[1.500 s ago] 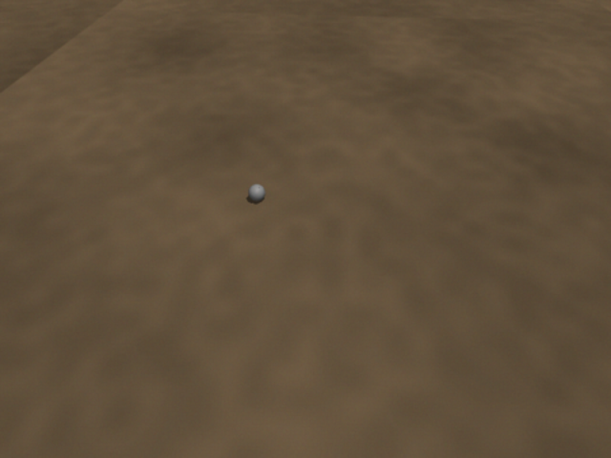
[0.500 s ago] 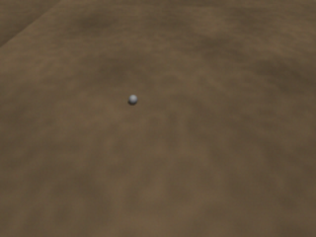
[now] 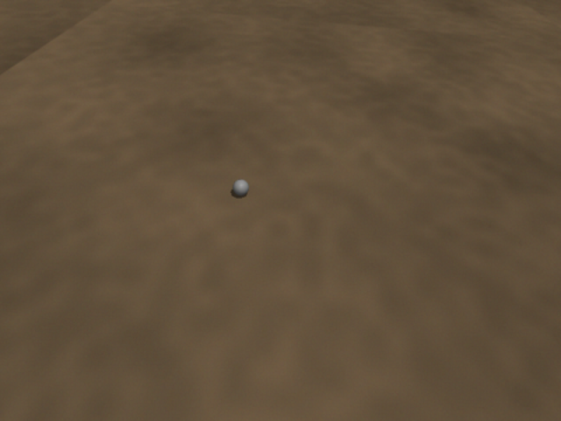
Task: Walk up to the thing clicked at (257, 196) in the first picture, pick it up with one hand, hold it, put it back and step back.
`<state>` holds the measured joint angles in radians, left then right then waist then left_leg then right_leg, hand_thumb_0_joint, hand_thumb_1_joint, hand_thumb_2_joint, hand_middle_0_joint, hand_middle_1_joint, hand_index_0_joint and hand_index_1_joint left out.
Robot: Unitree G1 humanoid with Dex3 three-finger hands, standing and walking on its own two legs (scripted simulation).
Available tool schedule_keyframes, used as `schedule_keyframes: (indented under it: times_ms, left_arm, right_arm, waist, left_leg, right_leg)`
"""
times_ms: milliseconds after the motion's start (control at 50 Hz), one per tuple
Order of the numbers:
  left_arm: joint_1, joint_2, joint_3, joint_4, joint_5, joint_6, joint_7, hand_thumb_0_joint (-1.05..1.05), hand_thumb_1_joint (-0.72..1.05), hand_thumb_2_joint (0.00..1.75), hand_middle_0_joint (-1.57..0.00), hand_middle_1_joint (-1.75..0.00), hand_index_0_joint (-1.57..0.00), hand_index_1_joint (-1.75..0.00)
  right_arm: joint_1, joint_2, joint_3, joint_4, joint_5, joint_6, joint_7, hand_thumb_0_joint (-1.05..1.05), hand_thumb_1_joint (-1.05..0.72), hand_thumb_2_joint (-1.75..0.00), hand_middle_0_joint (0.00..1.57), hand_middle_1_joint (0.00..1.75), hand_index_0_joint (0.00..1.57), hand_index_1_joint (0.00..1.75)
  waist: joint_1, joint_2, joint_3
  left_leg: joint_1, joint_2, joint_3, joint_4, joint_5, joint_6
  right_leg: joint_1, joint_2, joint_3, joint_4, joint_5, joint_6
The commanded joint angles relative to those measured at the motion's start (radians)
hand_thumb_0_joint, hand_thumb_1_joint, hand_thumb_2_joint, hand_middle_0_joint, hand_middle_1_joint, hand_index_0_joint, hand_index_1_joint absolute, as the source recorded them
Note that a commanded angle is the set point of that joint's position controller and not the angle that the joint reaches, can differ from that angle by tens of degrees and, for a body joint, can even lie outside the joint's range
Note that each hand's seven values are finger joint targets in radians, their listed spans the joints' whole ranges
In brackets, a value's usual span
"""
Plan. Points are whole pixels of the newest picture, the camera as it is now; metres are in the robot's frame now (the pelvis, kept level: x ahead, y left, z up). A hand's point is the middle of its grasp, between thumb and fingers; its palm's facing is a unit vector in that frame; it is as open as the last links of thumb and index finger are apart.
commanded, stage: walk up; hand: left
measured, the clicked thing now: (240, 187) +1.38 +0.18 -0.72
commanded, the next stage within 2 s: none
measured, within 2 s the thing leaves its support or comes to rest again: neither
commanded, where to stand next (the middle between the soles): +1.00 -0.06 m, yaw -1 degrees
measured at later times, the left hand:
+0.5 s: hand (174, 300) +0.37 +0.21 -0.11, palm faces -0.05 -0.93 -0.36, open 7.4 cm
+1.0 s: hand (161, 250) +0.52 +0.27 -0.15, palm faces -0.12 -0.94 -0.32, open 7.4 cm
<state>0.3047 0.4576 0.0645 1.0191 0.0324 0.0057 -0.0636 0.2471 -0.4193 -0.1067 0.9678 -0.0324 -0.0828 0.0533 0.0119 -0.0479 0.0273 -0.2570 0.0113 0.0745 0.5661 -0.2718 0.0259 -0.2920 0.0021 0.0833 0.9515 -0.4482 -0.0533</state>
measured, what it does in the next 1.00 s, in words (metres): walks ahead: right foot, then left foot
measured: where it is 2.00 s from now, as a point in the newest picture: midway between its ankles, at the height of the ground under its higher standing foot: (287, 276)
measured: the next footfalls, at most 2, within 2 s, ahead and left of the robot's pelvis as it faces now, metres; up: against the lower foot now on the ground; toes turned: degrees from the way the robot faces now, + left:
right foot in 0.34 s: +0.33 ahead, -0.15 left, +0.00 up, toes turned -5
left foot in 0.78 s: +0.53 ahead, +0.11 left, +0.00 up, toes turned +5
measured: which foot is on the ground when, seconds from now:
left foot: down 0.00-0.36, up 0.38-0.76, down 0.78-1.00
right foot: up 0.00-0.32, down 0.34-0.80, up 0.82-1.00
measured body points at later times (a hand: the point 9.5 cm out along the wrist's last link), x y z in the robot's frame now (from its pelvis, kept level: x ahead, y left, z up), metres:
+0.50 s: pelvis +0.23 -0.04 +0.00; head +0.24 -0.06 +0.44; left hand +0.38 +0.26 -0.09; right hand +0.25 -0.36 -0.13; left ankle +0.16 +0.10 -0.65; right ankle +0.29 -0.15 -0.73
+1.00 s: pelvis +0.46 +0.00 +0.01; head +0.48 +0.03 +0.45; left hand +0.52 +0.32 -0.12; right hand +0.51 -0.33 -0.08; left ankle +0.49 +0.10 -0.73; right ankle +0.50 -0.16 -0.67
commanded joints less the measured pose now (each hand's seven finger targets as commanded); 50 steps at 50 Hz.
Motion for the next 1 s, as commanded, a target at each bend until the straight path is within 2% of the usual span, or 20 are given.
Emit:
schedule_keyframes:
  times_ms: [0, 100, 220, 280, 300, 320, 340, 360, 380, 420, 480, 640, 720, 740, 760, 780, 800, 820, 880, 980]
  left_arm:
    - [-0.044, 0.207, 0.036, -0.099, -0.022, -0.066, 0.003, 0.00, 0.90, 0.90, -0.20, -0.30, -0.20, -0.30]
    - [-0.125, 0.171, 0.034, -0.143, -0.019, -0.058, -0.025, 0.00, 0.90, 0.90, -0.20, -0.30, -0.20, -0.30]
    - [-0.257, 0.126, 0.033, -0.205, -0.016, -0.063, -0.039, 0.00, 0.90, 0.90, -0.20, -0.30, -0.20, -0.30]
    - [-0.176, 0.134, 0.046, -0.189, -0.020, -0.064, -0.029, 0.00, 0.90, 0.90, -0.20, -0.30, -0.20, -0.30]
    - [-0.085, 0.156, 0.064, -0.170, -0.019, -0.069, -0.021, 0.00, 0.90, 0.90, -0.20, -0.30, -0.20, -0.30]
    - [0.046, 0.203, 0.087, -0.140, -0.016, -0.077, -0.007, 0.00, 0.90, 0.90, -0.20, -0.30, -0.20, -0.30]
    - [0.155, 0.289, 0.114, -0.142, -0.008, -0.084, 0.007, 0.00, 0.90, 0.90, -0.20, -0.30, -0.20, -0.30]
    - [0.130, 0.329, 0.113, -0.161, -0.029, -0.082, 0.012, 0.00, 0.90, 0.90, -0.20, -0.30, -0.20, -0.30]
    - [0.075, 0.305, 0.105, -0.179, -0.048, -0.081, 0.017, 0.00, 0.90, 0.90, -0.20, -0.30, -0.20, -0.30]
    - [-0.032, 0.238, 0.084, -0.207, -0.046, -0.086, 0.026, 0.00, 0.90, 0.90, -0.20, -0.30, -0.20, -0.30]
    - [-0.087, 0.193, 0.068, -0.233, -0.036, -0.100, 0.021, 0.00, 0.90, 0.90, -0.20, -0.30, -0.20, -0.30]
    - [-0.043, 0.225, 0.072, -0.268, -0.019, -0.112, 0.003, 0.00, 0.90, 0.90, -0.20, -0.30, -0.20, -0.30]
    - [-0.082, 0.213, 0.055, -0.272, -0.012, -0.102, 0.005, 0.00, 0.90, 0.90, -0.20, -0.30, -0.20, -0.30]
    - [-0.051, 0.169, 0.037, -0.273, -0.006, -0.100, 0.007, 0.00, 0.90, 0.90, -0.20, -0.30, -0.20, -0.30]
    - [0.018, 0.083, 0.011, -0.271, -0.025, -0.097, 0.010, 0.00, 0.90, 0.90, -0.20, -0.30, -0.20, -0.30]
    - [0.045, 0.141, 0.026, -0.254, -0.032, -0.090, 0.024, 0.00, 0.90, 0.90, -0.20, -0.30, -0.20, -0.30]
    - [0.009, 0.215, 0.033, -0.238, -0.025, -0.087, 0.035, 0.00, 0.90, 0.90, -0.20, -0.30, -0.20, -0.30]
    - [0.024, 0.217, 0.029, -0.217, -0.031, -0.083, 0.033, 0.00, 0.90, 0.90, -0.20, -0.30, -0.20, -0.30]
    - [0.089, 0.201, 0.037, -0.163, -0.036, -0.077, 0.018, 0.00, 0.90, 0.90, -0.20, -0.30, -0.20, -0.30]
    - [-0.006, 0.157, 0.034, -0.200, -0.022, -0.063, -0.012, 0.00, 0.90, 0.90, -0.20, -0.30, -0.20, -0.30]
  right_arm:
    - [-0.005, -0.243, -0.038, -0.098, 0.020, -0.027, -0.028, 0.00, -0.90, -0.90, 0.20, 0.30, 0.20, 0.30]
    - [0.051, -0.251, -0.034, -0.110, 0.021, -0.037, -0.019, 0.00, -0.90, -0.90, 0.20, 0.30, 0.20, 0.30]
    - [0.101, -0.262, -0.034, -0.130, 0.022, -0.025, -0.020, 0.00, -0.90, -0.90, 0.20, 0.30, 0.20, 0.30]
    - [0.087, -0.262, -0.035, -0.152, 0.022, -0.016, -0.033, 0.00, -0.90, -0.90, 0.20, 0.30, 0.20, 0.30]
    - [0.094, -0.245, -0.026, -0.161, 0.020, -0.014, -0.035, 0.00, -0.90, -0.90, 0.20, 0.30, 0.20, 0.30]
    - [0.144, -0.195, -0.006, -0.165, 0.021, -0.015, -0.033, 0.00, -0.90, -0.90, 0.20, 0.30, 0.20, 0.30]
    - [0.185, -0.126, 0.019, -0.192, 0.028, -0.016, -0.032, 0.00, -0.90, -0.90, 0.20, 0.30, 0.20, 0.30]
    - [0.162, -0.201, 0.002, -0.184, 0.038, -0.011, -0.039, 0.00, -0.90, -0.90, 0.20, 0.30, 0.20, 0.30]
    - [0.119, -0.234, -0.006, -0.162, 0.031, -0.006, -0.045, 0.00, -0.90, -0.90, 0.20, 0.30, 0.20, 0.30]
    - [0.123, -0.223, -0.002, -0.142, 0.043, -0.009, -0.034, 0.00, -0.90, -0.90, 0.20, 0.30, 0.20, 0.30]
    - [0.180, -0.202, -0.008, -0.106, 0.023, 0.011, -0.007, 0.00, -0.90, -0.90, 0.20, 0.30, 0.20, 0.30]
    - [-0.013, -0.166, -0.017, -0.176, 0.006, -0.003, 0.029, 0.00, -0.90, -0.90, 0.20, 0.30, 0.20, 0.30]
    - [0.126, -0.210, -0.041, -0.130, 0.004, -0.017, 0.014, 0.00, -0.90, -0.90, 0.20, 0.30, 0.20, 0.30]
    - [0.237, -0.255, -0.058, -0.098, 0.003, -0.024, 0.002, 0.00, -0.90, -0.90, 0.20, 0.30, 0.20, 0.30]
    - [0.307, -0.336, -0.076, -0.101, -0.015, -0.033, -0.013, 0.00, -0.90, -0.90, 0.20, 0.30, 0.20, 0.30]
    - [0.264, -0.374, -0.077, -0.143, 0.010, -0.035, -0.018, 0.00, -0.90, -0.90, 0.20, 0.30, 0.20, 0.30]
    - [0.211, -0.364, -0.076, -0.153, 0.036, -0.031, -0.019, 0.00, -0.90, -0.90, 0.20, 0.30, 0.20, 0.30]
    - [0.148, -0.328, -0.058, -0.168, 0.039, -0.030, -0.023, 0.00, -0.90, -0.90, 0.20, 0.30, 0.20, 0.30]
    - [0.086, -0.262, -0.028, -0.181, 0.035, -0.035, -0.025, 0.00, -0.90, -0.90, 0.20, 0.30, 0.20, 0.30]
    - [0.099, -0.278, -0.031, -0.192, 0.029, -0.039, -0.024, 0.00, -0.90, -0.90, 0.20, 0.30, 0.20, 0.30]
  waist:
    - [-0.019, 0.126, 0.066]
    - [-0.040, 0.158, 0.138]
    - [-0.064, 0.164, 0.073]
    - [-0.008, 0.122, 0.028]
    - [0.045, 0.054, -0.034]
    - [0.099, -0.063, -0.133]
    - [0.122, -0.279, -0.212]
    - [0.122, -0.232, -0.177]
    - [0.104, -0.080, -0.097]
    - [0.046, -0.066, -0.007]
    - [-0.010, -0.092, 0.060]
    - [0.032, -0.072, 0.055]
    - [-0.069, 0.028, -0.006]
    - [-0.129, 0.165, -0.070]
    - [-0.139, 0.420, -0.113]
    - [-0.120, 0.320, -0.084]
    - [-0.101, 0.183, -0.043]
    - [-0.063, 0.123, 0.003]
    - [-0.017, 0.191, 0.021]
    - [-0.040, 0.201, 0.047]
  left_leg:
    - [0.216, 0.277, -0.365, -0.407, -0.253, 0.109]
    - [0.153, 0.265, -0.197, -0.456, -0.081, 0.170]
    - [0.175, 0.221, -0.086, -0.344, 0.232, 0.134]
    - [0.160, 0.219, -0.069, -0.168, 0.399, 0.123]
    - [0.121, 0.184, -0.032, 0.021, 0.470, 0.104]
    - [0.002, 0.118, 0.000, 0.275, 0.362, 0.070]
    - [-0.215, -0.001, 0.020, 0.567, -0.070, 0.034]
    - [-0.370, -0.048, -0.060, 0.691, -0.254, 0.026]
    - [-0.340, 0.018, -0.168, 0.742, -0.207, 0.024]
    - [-0.326, 0.071, -0.151, 0.680, -0.089, 0.027]
    - [-0.240, 0.104, -0.109, 0.522, -0.004, -0.001]
    - [-0.156, 0.101, -0.021, 0.065, 0.127, -0.032]
    - [0.160, 0.054, 0.013, 0.031, 0.075, -0.010]
    - [0.333, 0.056, -0.033, -0.026, -0.023, 0.021]
    - [0.416, 0.275, -0.383, -0.202, -0.249, 0.085]
    - [0.369, 0.439, -0.770, -0.375, -0.383, 0.167]
    - [0.284, 0.454, -0.739, -0.363, -0.352, 0.204]
    - [0.211, 0.402, -0.570, -0.346, -0.273, 0.169]
    - [0.109, 0.300, -0.280, -0.324, -0.036, 0.160]
    - [0.116, 0.287, -0.170, -0.350, 0.040, 0.200]
  right_leg:
    - [-0.378, -0.083, 0.062, 0.079, 0.151, 0.023]
    - [-0.334, -0.109, -0.019, -0.120, 0.239, 0.068]
    - [-0.140, -0.076, -0.144, -0.352, 0.361, 0.017]
    - [0.011, -0.041, -0.163, -0.370, 0.301, -0.005]
    - [0.175, -0.018, -0.174, -0.412, 0.278, -0.021]
    - [0.388, -0.049, -0.108, -0.436, 0.201, -0.043]
    - [0.554, -0.305, 0.278, -0.520, 0.026, -0.112]
    - [0.539, -0.436, 0.601, -0.682, -0.006, -0.233]
    - [0.396, -0.431, 0.533, -0.686, 0.041, -0.231]
    - [0.233, -0.338, 0.293, -0.684, 0.133, -0.207]
    - [0.038, -0.246, 0.108, -0.739, 0.093, -0.166]
    - [0.005, -0.233, 0.008, -0.728, 0.031, -0.155]
    - [-0.135, -0.203, -0.035, -0.525, 0.005, -0.115]
    - [-0.196, -0.148, -0.085, -0.265, 0.162, -0.086]
    - [-0.341, -0.020, -0.171, 0.089, 0.055, -0.020]
    - [-0.441, 0.056, -0.064, 0.211, -0.084, -0.005]
    - [-0.439, -0.013, 0.023, 0.274, -0.042, -0.010]
    - [-0.412, -0.050, 0.054, 0.259, 0.035, -0.004]
    - [-0.303, -0.102, 0.002, 0.127, 0.112, 0.021]
    - [-0.296, -0.127, -0.075, -0.085, 0.196, 0.056]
